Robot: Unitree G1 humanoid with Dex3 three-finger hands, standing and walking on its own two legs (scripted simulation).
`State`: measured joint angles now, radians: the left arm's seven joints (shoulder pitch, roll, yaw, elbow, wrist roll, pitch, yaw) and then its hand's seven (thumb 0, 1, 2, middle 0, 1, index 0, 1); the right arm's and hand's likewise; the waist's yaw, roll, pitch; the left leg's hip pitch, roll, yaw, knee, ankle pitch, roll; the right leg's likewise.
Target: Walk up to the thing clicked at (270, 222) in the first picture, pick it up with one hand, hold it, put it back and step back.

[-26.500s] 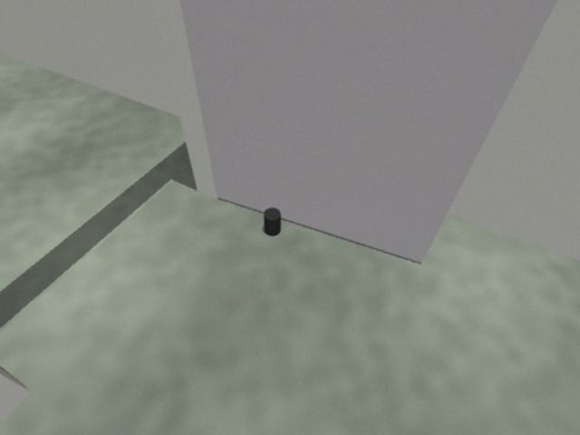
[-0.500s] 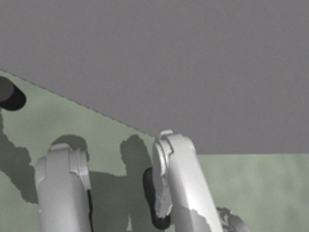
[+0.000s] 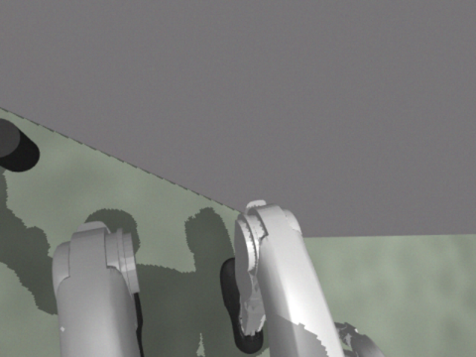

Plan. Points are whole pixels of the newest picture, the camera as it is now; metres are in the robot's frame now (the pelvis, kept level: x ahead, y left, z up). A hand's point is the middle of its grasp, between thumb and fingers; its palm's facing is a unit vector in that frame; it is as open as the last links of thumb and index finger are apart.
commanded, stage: rise first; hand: left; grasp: from above
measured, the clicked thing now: (8, 147) +0.48 +0.35 -0.27
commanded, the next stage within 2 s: approach in 0.66 s
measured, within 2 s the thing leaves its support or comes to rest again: neither
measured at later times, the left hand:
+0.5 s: hand out of the picture +0.44 +0.38 -0.15, palm faces -0.44 -0.09 -0.89, open 13.6 cm
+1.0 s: hand out of the picture +0.45 +0.36 -0.16, palm faces -0.43 -0.06 -0.90, open 14.0 cm
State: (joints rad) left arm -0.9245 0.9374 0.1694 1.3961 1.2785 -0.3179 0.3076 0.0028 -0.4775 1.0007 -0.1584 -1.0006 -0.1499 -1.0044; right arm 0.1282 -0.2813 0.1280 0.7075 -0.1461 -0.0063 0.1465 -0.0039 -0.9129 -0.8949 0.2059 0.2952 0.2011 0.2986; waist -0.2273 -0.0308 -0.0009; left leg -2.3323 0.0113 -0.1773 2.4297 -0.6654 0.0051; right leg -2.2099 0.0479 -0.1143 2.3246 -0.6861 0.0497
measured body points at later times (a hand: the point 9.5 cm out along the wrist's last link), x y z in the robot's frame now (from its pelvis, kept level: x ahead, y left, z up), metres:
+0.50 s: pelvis +0.00 +0.00 +0.00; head +0.24 +0.10 +0.37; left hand +0.45 +0.38 -0.10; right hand +0.07 -0.27 -0.10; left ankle +0.08 +0.13 -0.29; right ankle +0.11 -0.12 -0.29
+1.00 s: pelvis +0.00 +0.00 +0.00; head +0.24 +0.10 +0.37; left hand +0.47 +0.36 -0.10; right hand +0.07 -0.27 -0.09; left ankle +0.08 +0.13 -0.29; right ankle +0.11 -0.12 -0.29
